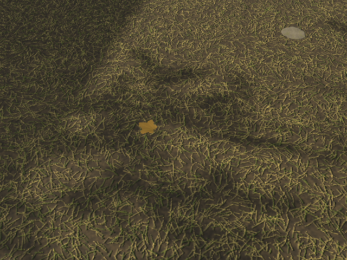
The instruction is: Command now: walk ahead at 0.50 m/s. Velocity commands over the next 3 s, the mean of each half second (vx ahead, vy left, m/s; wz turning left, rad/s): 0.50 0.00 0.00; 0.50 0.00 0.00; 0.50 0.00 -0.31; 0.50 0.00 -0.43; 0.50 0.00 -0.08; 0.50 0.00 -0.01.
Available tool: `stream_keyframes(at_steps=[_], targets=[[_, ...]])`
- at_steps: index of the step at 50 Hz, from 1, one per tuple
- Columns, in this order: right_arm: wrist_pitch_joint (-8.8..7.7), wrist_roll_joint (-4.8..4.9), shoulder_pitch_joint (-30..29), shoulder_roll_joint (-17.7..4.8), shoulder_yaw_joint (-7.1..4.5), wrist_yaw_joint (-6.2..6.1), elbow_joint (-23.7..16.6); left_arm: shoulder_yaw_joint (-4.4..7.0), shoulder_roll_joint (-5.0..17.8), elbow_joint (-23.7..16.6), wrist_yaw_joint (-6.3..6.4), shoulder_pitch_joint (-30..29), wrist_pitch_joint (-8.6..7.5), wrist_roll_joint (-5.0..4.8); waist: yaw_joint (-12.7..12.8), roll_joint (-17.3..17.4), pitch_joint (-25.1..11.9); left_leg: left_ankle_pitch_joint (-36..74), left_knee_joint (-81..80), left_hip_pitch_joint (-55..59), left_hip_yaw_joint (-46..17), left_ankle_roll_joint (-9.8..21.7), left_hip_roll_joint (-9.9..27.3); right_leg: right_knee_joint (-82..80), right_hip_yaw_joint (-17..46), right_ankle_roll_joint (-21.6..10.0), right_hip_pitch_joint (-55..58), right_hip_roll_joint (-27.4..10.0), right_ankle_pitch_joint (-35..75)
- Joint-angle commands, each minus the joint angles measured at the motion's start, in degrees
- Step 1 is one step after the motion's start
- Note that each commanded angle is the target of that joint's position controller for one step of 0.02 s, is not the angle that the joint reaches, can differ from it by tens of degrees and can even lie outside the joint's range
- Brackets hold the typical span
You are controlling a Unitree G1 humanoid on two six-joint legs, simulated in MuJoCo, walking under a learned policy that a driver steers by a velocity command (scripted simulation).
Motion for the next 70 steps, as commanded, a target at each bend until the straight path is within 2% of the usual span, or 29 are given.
stream_keyframes(at_steps=[1,5,7,8,9,10,11,13,18,24,29,32,34,35,36,37,38,40,44,55,58,60,61,62,63,64,65,67,70], targets=[[-1.11,0.38,-7.42,-3.42,-0.32,0.88,-5.15,2.17,9.55,-0.81,0.54,2.32,0.13,-0.46,-0.04,-5.78,4.49,0.04,-4.11,-0.20,0.62,1.00,-1.17,-2.48,6.86,-8.11,-0.30,-17.09,13.68],[-1.76,0.42,-2.79,-6.42,-1.50,1.68,-4.77,2.82,10.93,-0.68,0.98,0.33,1.35,-0.62,-4.20,-7.49,1.02,-7.80,-6.82,8.74,2.74,4.05,-4.00,6.02,6.63,-6.02,4.58,-18.56,29.30],[-1.67,-0.12,15.21,-11.62,-4.10,0.97,0.53,1.66,8.42,-1.82,1.14,-0.10,1.90,0.19,-11.76,-4.47,-10.85,-7.00,-5.53,35.34,-0.05,7.97,-1.84,28.83,2.27,-2.88,-5.37,-12.88,31.47],[-1.18,-0.88,22.48,-17.47,-5.60,0.61,1.98,-0.28,2.15,-2.76,0.49,6.51,0.87,0.66,-10.16,8.72,-19.33,-15.52,-8.15,58.25,-25.43,17.23,12.73,52.02,-0.11,1.68,-29.21,-3.62,8.14],[-1.04,-0.11,22.80,-13.64,-4.32,0.80,2.18,-0.36,2.95,-2.15,0.29,5.31,-0.63,0.04,-10.77,11.64,-22.21,-22.07,-17.50,61.01,-40.79,19.25,16.06,61.66,7.98,1.75,-38.46,-0.31,-20.53],[-1.27,0.23,18.21,-10.65,-3.28,0.78,1.59,1.10,8.21,-3.62,-0.01,0.19,-1.66,-1.73,-10.33,8.11,-13.84,-24.63,-18.44,54.52,-33.52,16.07,14.14,65.81,10.03,0.48,-44.06,-3.99,-18.27],[-1.37,-0.01,13.37,-8.67,-2.71,0.69,0.27,1.18,8.79,-4.70,0.15,-3.65,-2.08,-2.15,-8.83,4.54,-8.44,-21.61,-19.47,46.20,-25.74,14.01,12.12,64.01,8.28,-0.27,-44.09,-7.31,-12.76],[-1.78,-1.06,7.71,-5.18,-1.64,0.96,-0.40,1.83,7.92,-4.77,0.88,-5.09,-1.28,-0.82,-5.12,2.48,-2.64,-13.42,-23.25,32.37,-15.87,12.00,7.91,56.87,7.53,-0.03,-38.00,-11.45,-5.10],[-2.31,-0.91,10.39,-7.49,-2.19,0.18,1.80,1.71,4.97,-6.03,1.15,-7.37,0.87,0.08,-3.59,1.03,0.33,-3.87,-28.50,27.17,-8.14,13.47,6.32,46.49,6.60,2.40,-38.01,-12.80,3.68],[-1.55,-0.14,15.80,-8.43,-2.09,-1.06,3.96,0.88,3.04,-9.29,0.08,-19.05,0.15,-0.12,-7.17,0.58,2.68,-2.71,-29.42,30.29,-1.79,10.86,3.78,26.52,3.61,2.97,-37.15,-10.02,19.15],[-0.10,0.29,20.41,-9.09,-2.48,-1.31,6.55,0.46,3.63,-12.25,-1.61,-25.79,-0.48,-0.63,-8.71,0.58,4.73,-0.22,-25.43,40.25,-2.57,10.59,7.85,19.80,3.73,1.25,-39.61,-8.63,14.94],[0.74,0.38,18.72,-10.28,-3.03,-1.61,6.43,1.29,6.09,-11.94,-2.19,-21.82,-0.86,-0.62,-5.18,2.25,1.82,13.69,-19.02,43.50,-2.32,8.94,8.91,18.02,2.13,-1.17,-32.02,-6.21,8.66],[1.23,0.07,17.03,-8.71,-2.37,-1.63,5.51,3.71,10.61,-7.08,-1.56,-5.59,-0.82,-0.20,2.48,1.06,-8.53,22.49,-0.08,36.58,1.61,6.18,3.91,17.96,1.31,-4.51,-7.89,-5.04,10.71],[0.57,-0.78,21.68,-3.97,-0.80,-1.28,4.15,5.00,15.92,-5.50,-1.11,2.94,-0.66,0.94,2.45,-8.45,-18.00,3.10,21.50,16.50,4.43,2.87,-2.43,18.87,21.07,-11.53,15.45,-19.17,8.38],[-0.83,-0.67,24.46,-0.47,0.44,-0.79,5.03,4.55,15.13,-4.58,-1.42,5.03,-0.38,0.24,1.59,-17.84,-23.55,-36.89,34.60,2.29,-1.04,1.33,-10.17,9.81,42.87,-16.72,24.53,-26.60,-0.71],[-1.94,1.08,19.00,-6.98,-1.25,-0.39,4.21,3.14,10.73,-4.93,-1.31,2.53,-0.47,-0.20,2.46,-13.05,-17.41,-36.66,40.24,-3.99,-5.41,2.52,-6.53,7.55,39.82,-13.89,20.27,-24.57,-6.23],[-2.63,2.01,14.23,-8.43,-1.62,-0.32,2.66,2.58,9.18,-6.06,-1.10,-2.81,-0.53,-0.19,1.26,-10.45,-9.72,-31.03,39.55,-6.08,-3.51,3.31,-3.47,6.01,31.87,-11.79,11.63,-22.89,-3.46],[-2.24,0.88,11.75,-7.34,-2.10,-0.93,2.55,1.65,6.24,-7.05,-1.32,-9.11,-0.77,0.88,-2.28,-6.00,-2.85,-22.67,33.36,-0.83,-2.29,3.03,0.84,2.06,21.48,-10.10,-3.16,-18.74,5.50],[0.13,0.23,12.72,-3.77,-1.97,-1.30,2.65,1.71,6.76,-5.61,-1.26,-8.61,-1.43,0.83,-5.19,-6.59,-0.62,-17.16,26.02,2.57,-1.75,1.39,2.66,-3.14,14.08,-10.81,-10.62,-16.53,11.05],[-1.00,0.23,-7.71,-2.91,-1.07,0.51,-4.28,2.31,8.85,-0.10,0.66,2.19,0.21,-0.57,0.13,-5.34,4.77,0.42,-4.04,0.31,0.39,0.05,-1.28,-2.02,8.26,-8.49,-2.43,-16.22,13.10],[-1.98,0.36,-6.32,-5.22,-1.66,1.19,-4.77,2.98,10.10,0.03,1.14,1.41,1.08,-0.88,-2.16,-6.56,3.57,-4.70,-7.38,4.72,-0.40,1.27,-2.36,2.53,11.16,-7.30,0.94,-18.40,16.31],[-2.45,0.28,3.17,-8.17,-3.26,0.86,-2.24,2.92,9.95,-0.67,1.18,-0.74,1.56,-0.79,-7.53,-7.06,-1.90,-7.43,-9.19,19.12,1.88,3.00,-4.88,12.60,10.06,-5.38,-0.73,-15.73,27.74],[-2.61,-0.46,13.61,-11.51,-4.59,0.31,0.28,2.00,7.58,-1.63,1.13,-0.96,1.59,-0.18,-11.55,-5.18,-9.93,-6.46,-6.17,35.67,-1.54,5.51,-0.74,26.16,7.75,-3.48,-8.23,-12.11,23.91],[-2.19,-1.35,21.00,-16.90,-6.02,-0.11,1.58,0.36,1.27,-2.68,0.91,5.04,0.87,0.06,-10.58,6.78,-19.22,-13.54,-7.44,59.26,-22.52,12.65,13.93,48.52,2.55,1.16,-30.77,-3.31,4.12],[-1.87,-0.84,22.12,-13.69,-4.98,0.06,1.82,0.21,1.75,-2.39,0.84,5.61,-0.05,-0.68,-10.91,13.92,-23.82,-20.95,-15.92,61.52,-38.28,14.92,18.20,59.32,8.88,1.44,-38.80,-1.13,-21.48],[-1.89,-0.54,18.09,-9.75,-3.73,-0.08,1.28,1.85,7.32,-3.33,0.78,1.42,-0.45,-2.19,-10.50,9.28,-15.70,-25.76,-17.55,54.65,-31.73,12.23,16.38,64.20,11.21,0.66,-43.37,-4.60,-18.96],[-1.89,-0.54,13.49,-7.60,-3.07,-0.25,0.26,2.05,7.86,-4.41,0.99,-2.14,-0.39,-2.53,-9.27,6.18,-9.49,-24.85,-19.00,46.40,-24.09,10.29,14.89,63.92,9.39,-0.02,-44.08,-7.54,-14.04],[-2.34,-1.28,7.22,-4.38,-2.16,-0.11,0.06,2.76,6.42,-4.50,1.39,-3.10,0.68,-1.58,-5.54,4.77,-3.05,-18.46,-23.54,32.90,-13.41,8.51,11.05,58.51,9.39,-0.24,-38.53,-11.38,-6.48],[-2.77,-1.53,5.72,-4.67,-2.51,-0.32,0.84,2.72,3.24,-5.15,1.17,-2.43,2.86,-1.54,-3.32,4.00,-0.23,-11.91,-27.48,26.85,-4.51,9.02,9.59,55.89,8.87,0.19,-35.94,-12.66,-1.99]])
